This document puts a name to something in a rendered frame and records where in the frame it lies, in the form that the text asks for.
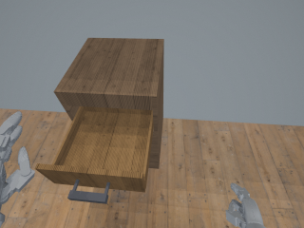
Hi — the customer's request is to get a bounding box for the robot right hand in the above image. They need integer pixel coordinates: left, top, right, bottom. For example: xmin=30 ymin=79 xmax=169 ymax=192
xmin=225 ymin=182 xmax=264 ymax=228

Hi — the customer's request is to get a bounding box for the handle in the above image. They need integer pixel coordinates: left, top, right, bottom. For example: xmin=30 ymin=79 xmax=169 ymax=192
xmin=67 ymin=180 xmax=110 ymax=204

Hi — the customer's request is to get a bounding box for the drawer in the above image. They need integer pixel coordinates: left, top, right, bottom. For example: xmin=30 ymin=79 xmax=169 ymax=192
xmin=34 ymin=106 xmax=154 ymax=193

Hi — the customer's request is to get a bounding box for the robot left hand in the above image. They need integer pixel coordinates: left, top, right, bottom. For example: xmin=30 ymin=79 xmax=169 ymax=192
xmin=0 ymin=111 xmax=35 ymax=211

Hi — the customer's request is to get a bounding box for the cabinet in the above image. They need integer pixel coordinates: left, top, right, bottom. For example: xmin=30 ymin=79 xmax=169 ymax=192
xmin=53 ymin=37 xmax=164 ymax=169

